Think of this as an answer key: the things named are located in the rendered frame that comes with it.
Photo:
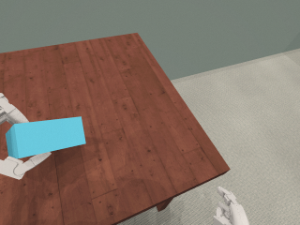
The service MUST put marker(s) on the right robot hand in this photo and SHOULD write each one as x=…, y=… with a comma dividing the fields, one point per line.
x=234, y=215

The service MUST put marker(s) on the sponge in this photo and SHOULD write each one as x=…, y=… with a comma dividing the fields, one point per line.
x=34, y=138

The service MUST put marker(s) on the left robot hand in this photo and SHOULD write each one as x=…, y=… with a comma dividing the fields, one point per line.
x=12, y=166

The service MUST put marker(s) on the table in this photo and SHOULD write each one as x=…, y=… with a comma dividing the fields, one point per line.
x=143, y=145

